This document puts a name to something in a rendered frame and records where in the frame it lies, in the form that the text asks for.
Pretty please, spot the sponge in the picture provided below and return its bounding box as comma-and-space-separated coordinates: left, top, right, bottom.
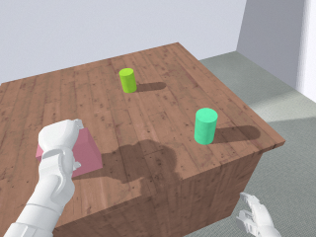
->
36, 127, 103, 178

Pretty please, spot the table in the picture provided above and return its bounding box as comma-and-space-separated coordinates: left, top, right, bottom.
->
0, 42, 286, 237

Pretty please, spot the robot right forearm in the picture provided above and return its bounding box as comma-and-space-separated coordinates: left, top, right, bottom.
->
256, 225, 281, 237

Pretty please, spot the robot right hand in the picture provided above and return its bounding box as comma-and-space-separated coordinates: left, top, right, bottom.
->
236, 192, 274, 236

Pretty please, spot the robot left forearm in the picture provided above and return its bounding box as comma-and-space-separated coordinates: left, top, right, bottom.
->
3, 146, 75, 237

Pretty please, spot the robot left hand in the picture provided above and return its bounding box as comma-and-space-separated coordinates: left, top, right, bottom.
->
39, 118, 84, 171

